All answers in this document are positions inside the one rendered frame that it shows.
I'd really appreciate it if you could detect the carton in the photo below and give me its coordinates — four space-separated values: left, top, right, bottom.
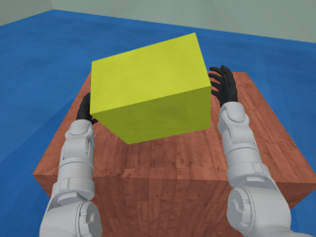
90 33 211 145

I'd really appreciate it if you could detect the robot right hand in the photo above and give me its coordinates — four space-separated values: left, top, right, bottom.
207 65 238 108

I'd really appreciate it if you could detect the right robot upper arm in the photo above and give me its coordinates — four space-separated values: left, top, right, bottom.
226 186 314 237

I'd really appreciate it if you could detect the robot left forearm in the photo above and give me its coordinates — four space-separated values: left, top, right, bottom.
39 119 96 237

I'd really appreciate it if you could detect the robot left hand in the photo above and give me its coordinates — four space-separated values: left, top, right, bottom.
76 92 98 125

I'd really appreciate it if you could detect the left robot upper arm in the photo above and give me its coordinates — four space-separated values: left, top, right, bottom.
39 200 103 237

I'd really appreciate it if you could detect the pedestal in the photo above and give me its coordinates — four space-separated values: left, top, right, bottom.
33 71 316 237

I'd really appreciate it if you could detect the robot right forearm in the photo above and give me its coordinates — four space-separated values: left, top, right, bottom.
217 102 291 225

